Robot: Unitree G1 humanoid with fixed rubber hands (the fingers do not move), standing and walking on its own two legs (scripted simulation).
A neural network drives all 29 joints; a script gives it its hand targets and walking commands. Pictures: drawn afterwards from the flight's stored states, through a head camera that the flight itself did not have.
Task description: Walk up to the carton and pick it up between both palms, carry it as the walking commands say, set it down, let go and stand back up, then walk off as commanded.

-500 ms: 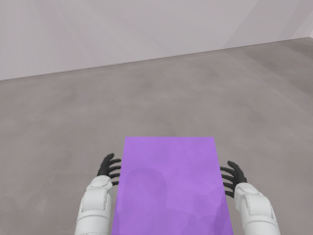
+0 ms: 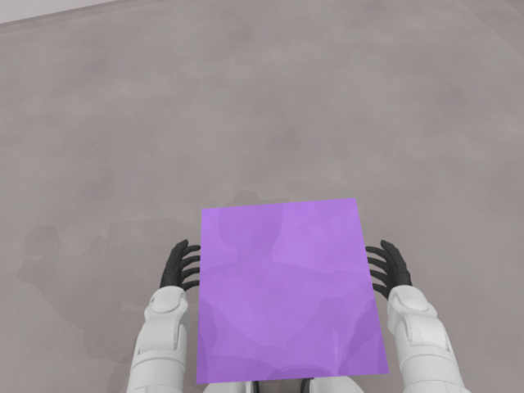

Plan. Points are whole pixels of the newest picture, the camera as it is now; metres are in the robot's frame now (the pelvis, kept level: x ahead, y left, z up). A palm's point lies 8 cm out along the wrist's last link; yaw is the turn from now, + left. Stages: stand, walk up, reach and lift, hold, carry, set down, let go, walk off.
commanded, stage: set down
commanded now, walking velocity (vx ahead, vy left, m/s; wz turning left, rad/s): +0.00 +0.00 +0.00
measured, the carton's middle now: (284, 289) +0.31 +0.00 -0.15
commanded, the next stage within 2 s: none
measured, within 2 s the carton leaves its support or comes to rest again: neither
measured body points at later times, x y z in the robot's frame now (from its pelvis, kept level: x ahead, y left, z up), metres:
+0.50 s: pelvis -0.03 +0.01 -0.07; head +0.16 +0.01 +0.34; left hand +0.35 +0.19 -0.15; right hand +0.34 -0.18 -0.16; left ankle +0.06 +0.11 -0.71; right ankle +0.04 -0.09 -0.71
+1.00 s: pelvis -0.06 +0.01 -0.16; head +0.17 +0.01 +0.22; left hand +0.37 +0.15 -0.25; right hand +0.35 -0.21 -0.26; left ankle +0.06 +0.11 -0.71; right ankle +0.04 -0.09 -0.71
